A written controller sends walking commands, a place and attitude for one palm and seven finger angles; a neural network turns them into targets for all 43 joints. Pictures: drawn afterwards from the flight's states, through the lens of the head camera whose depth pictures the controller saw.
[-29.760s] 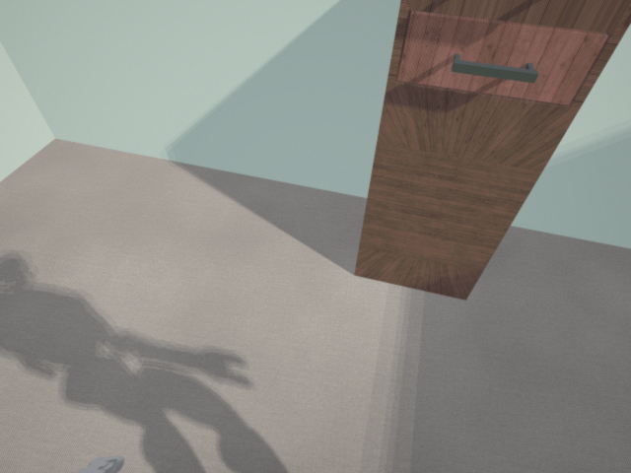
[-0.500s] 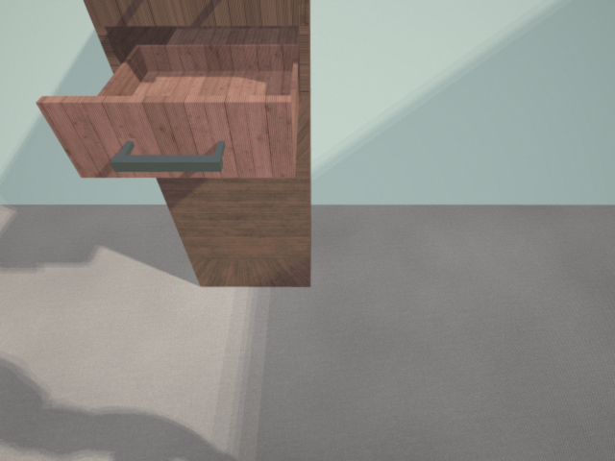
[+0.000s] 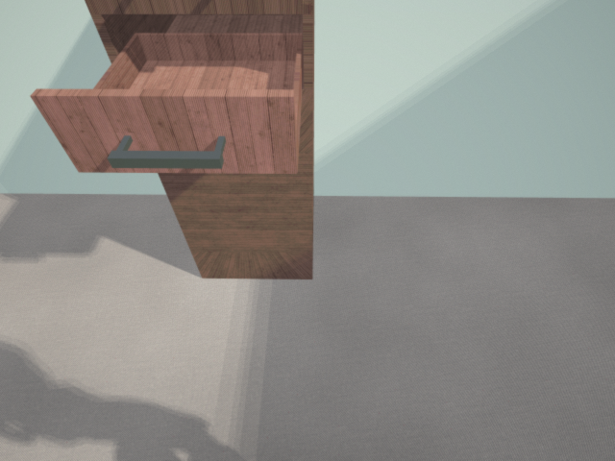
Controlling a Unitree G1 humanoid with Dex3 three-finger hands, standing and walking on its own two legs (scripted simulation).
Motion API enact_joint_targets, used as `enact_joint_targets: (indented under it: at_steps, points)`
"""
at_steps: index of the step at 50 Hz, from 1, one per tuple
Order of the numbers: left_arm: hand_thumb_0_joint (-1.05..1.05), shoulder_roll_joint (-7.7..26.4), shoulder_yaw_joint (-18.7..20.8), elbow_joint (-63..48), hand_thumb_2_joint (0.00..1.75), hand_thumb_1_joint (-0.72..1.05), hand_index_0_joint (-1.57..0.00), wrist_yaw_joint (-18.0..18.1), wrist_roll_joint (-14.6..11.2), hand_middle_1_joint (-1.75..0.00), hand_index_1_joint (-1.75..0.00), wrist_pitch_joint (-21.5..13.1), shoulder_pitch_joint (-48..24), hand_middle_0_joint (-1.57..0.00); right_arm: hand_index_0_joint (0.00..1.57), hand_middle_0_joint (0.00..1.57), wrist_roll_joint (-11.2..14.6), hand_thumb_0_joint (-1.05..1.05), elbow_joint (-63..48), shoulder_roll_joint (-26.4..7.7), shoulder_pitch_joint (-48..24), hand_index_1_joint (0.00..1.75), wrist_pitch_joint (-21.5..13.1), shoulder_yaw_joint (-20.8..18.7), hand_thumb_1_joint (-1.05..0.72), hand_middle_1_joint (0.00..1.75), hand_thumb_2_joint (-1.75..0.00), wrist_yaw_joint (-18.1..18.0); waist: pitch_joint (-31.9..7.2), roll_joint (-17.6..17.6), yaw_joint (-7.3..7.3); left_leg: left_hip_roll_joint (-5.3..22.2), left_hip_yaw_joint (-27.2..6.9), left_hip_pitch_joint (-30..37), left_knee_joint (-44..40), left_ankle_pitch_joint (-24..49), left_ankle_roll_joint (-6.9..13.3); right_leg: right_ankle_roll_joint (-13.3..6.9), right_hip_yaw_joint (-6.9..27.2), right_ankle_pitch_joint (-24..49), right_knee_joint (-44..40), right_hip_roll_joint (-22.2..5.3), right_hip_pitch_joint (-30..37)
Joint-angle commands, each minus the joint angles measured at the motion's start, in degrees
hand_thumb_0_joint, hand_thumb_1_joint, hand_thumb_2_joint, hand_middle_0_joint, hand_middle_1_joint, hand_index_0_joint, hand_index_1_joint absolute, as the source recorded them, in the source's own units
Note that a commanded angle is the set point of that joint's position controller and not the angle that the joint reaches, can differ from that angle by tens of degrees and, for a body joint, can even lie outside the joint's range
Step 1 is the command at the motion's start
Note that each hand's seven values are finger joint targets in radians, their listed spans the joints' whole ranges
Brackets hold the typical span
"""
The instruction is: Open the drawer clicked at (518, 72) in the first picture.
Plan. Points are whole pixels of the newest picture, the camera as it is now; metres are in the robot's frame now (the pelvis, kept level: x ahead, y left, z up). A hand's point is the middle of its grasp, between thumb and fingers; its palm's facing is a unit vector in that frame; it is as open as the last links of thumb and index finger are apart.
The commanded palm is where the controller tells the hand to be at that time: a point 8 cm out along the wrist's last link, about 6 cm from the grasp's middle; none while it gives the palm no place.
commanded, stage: look to check the result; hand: left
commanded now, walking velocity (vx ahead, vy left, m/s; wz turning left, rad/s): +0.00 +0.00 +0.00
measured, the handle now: (170, 151) +0.53 +0.24 +0.11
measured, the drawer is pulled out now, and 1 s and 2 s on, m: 0.29 0.29 0.29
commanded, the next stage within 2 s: stand and wait in 0.06 s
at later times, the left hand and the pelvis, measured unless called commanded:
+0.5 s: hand out of the picture +0.09 +0.24 -0.16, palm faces -0.03 -0.94 -0.33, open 7.4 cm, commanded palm none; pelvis +0.01 +0.00 +0.00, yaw -1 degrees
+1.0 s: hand out of the picture +0.10 +0.25 -0.15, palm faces -0.05 -0.94 -0.34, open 7.4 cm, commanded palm none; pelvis +0.02 +0.01 +0.00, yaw -1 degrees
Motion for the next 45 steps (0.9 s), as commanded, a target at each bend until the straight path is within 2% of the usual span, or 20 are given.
enact_joint_targets:
  at_steps: [1,10,13,16,20,22,26,27,30,37,38,40,42,45]
  points:
    - [0.0,10.52,1.89,-2.82,0.9,0.9,-0.2,0.56,0.04,-0.3,-0.3,-1.38,-0.15,-0.2,0.2,0.2,0.04,0.0,-2.34,-8.94,0.96,0.3,-0.69,-1.62,-0.9,0.3,-0.9,-0.67,-2.32,-0.93,-0.33,5.3,-4.45,3.64,-3.09,6.0,1.86,-0.33,6.2,9.0,-4.96,-8.06,-2.91]
    - [0.0,12.91,2.04,-3.54,0.9,0.9,-0.2,0.39,0.07,-0.3,-0.3,-1.72,-2.74,-0.2,0.2,0.2,0.0,0.0,-2.89,-11.49,-1.83,0.3,-0.89,-1.8,-0.9,0.3,-0.9,-0.41,-3.55,-1.25,-0.23,5.46,-4.53,4.77,-3.38,8.21,1.75,-0.13,6.45,12.44,-5.27,-8.5,-1.48]
    - [0.0,13.63,2.08,-3.82,0.9,0.9,-0.2,0.33,0.13,-0.3,-0.3,-1.71,-3.62,-0.2,0.2,0.2,0.01,0.0,-2.89,-12.07,-2.54,0.3,-0.9,-1.8,-0.9,0.3,-0.9,-0.26,-3.42,-0.98,-0.23,5.47,-4.7,4.26,-3.86,7.62,1.72,-0.09,6.61,11.57,-5.64,-8.55,-0.89]
    - [0.0,14.2,2.07,-3.86,0.9,0.9,-0.2,0.26,0.07,-0.3,-0.3,-1.86,-4.16,-0.2,0.2,0.2,-0.03,0.0,-3.08,-13.05,-3.12,0.3,-1.07,-1.81,-0.9,0.3,-0.9,-0.29,-4.68,-0.46,-0.26,5.71,-4.69,5.55,-3.96,9.06,1.69,-0.13,6.65,12.9,-5.51,-8.62,-0.47]
    - [0.0,14.9,2.07,-3.98,0.9,0.9,-0.2,0.26,0.04,-0.3,-0.3,-1.94,-4.77,-0.2,0.2,0.2,0.04,0.0,-3.1,-13.76,-3.64,0.3,-1.15,-1.79,-0.9,0.3,-0.9,-0.28,-5.09,-0.72,-0.24,5.99,-4.52,6.08,-4.12,10.33,1.7,-0.1,6.54,14.63,-5.5,-8.76,0.13]
    - [0.0,15.49,2.29,-4.14,0.9,0.9,-0.2,0.34,0.11,-0.3,-0.3,-2.07,-4.94,-0.2,0.2,0.2,0.14,0.0,-3.24,-14.07,-3.65,0.3,-1.22,-1.93,-0.9,0.3,-0.9,-0.31,-5.46,-1.95,-0.11,6.16,-4.47,6.45,-4.07,11.42,1.84,-0.12,6.4,16.19,-5.48,-8.78,1.0]
    - [0.0,16.11,2.2,-4.24,0.9,0.9,-0.2,0.25,0.04,-0.3,-0.3,-2.07,-5.47,-0.2,0.2,0.2,0.15,0.0,-3.18,-14.89,-4.32,0.3,-1.3,-1.96,-0.9,0.3,-0.9,-0.25,-6.06,-0.72,-0.21,6.1,-4.46,6.95,-4.27,11.54,1.64,-0.04,6.57,16.16,-5.6,-9.04,1.16]
    - [0.0,16.23,2.32,-4.3,0.9,0.9,-0.2,0.35,0.1,-0.3,-0.3,-2.14,-5.27,-0.2,0.2,0.2,0.18,0.0,-3.26,-14.76,-4.25,0.3,-1.26,-1.96,-0.9,0.3,-0.9,-0.28,-6.17,-1.72,-0.11,6.19,-4.37,7.1,-4.08,11.94,1.78,-0.03,6.5,16.92,-5.7,-8.93,1.62]
    - [0.0,16.55,2.13,-4.32,0.9,0.9,-0.2,0.23,0.06,-0.3,-0.3,-2.04,-5.87,-0.2,0.2,0.2,0.15,0.0,-3.18,-15.48,-4.73,0.3,-1.25,-1.94,-0.9,0.3,-0.9,-0.19,-5.38,-0.39,-0.23,6.14,-4.49,6.82,-4.71,10.91,1.56,-0.05,6.83,15.38,-6.0,-8.93,0.94]
    - [0.0,16.87,2.1,-4.19,0.9,0.9,-0.2,0.25,0.09,-0.3,-0.3,-2.13,-5.97,-0.2,0.2,0.2,0.27,0.0,-3.22,-15.76,-4.71,0.3,-1.32,-1.85,-0.9,0.3,-0.9,-0.25,-6.06,-1.82,-0.21,6.42,-4.5,7.59,-4.82,11.91,1.79,0.02,6.53,15.98,-6.34,-8.92,1.61]
    - [0.0,16.98,2.02,-4.15,0.9,0.9,-0.2,0.19,0.09,-0.3,-0.3,-2.02,-6.31,-0.2,0.2,0.2,0.2,0.0,-3.07,-15.92,-5.04,0.3,-1.36,-1.89,-0.9,0.3,-0.9,-0.19,-5.57,-0.62,-0.34,6.19,-4.66,7.29,-4.96,12.3,1.67,-0.04,6.83,16.24,-6.09,-8.97,1.42]
    - [0.0,17.03,1.99,-4.05,0.9,0.9,-0.2,0.14,0.06,-0.3,-0.3,-1.99,-6.24,-0.2,0.2,0.2,0.17,0.0,-3.13,-16.03,-5.31,0.3,-1.36,-1.83,-0.9,0.3,-0.9,-0.2,-5.18,-0.39,-0.21,6.26,-4.56,7.42,-5.26,11.71,1.63,0.02,6.62,15.05,-6.35,-9.0,0.93]
    - [0.0,17.23,2.02,-4.08,0.9,0.9,-0.2,0.15,0.14,-0.3,-0.3,-2.03,-6.15,-0.2,0.2,0.2,0.28,0.0,-3.12,-16.08,-5.06,0.3,-1.3,-1.79,-0.9,0.3,-0.9,-0.19,-5.12,-1.67,-0.13,6.36,-4.66,7.22,-5.43,10.87,1.73,0.12,6.56,14.04,-6.75,-8.81,1.12]
    - [0.0,17.3,1.91,-4.0,0.9,0.9,-0.2,0.08,0.06,-0.3,-0.3,-2.03,-6.29,-0.2,0.2,0.2,0.2,0.0,-3.04,-16.27,-5.42,0.3,-1.39,-1.79,-0.9,0.3,-0.9,-0.18,-5.4,-0.93,-0.26,6.27,-4.75,7.66,-5.37,11.32,1.69,0.06,6.77,14.68,-6.61,-9.02,0.88]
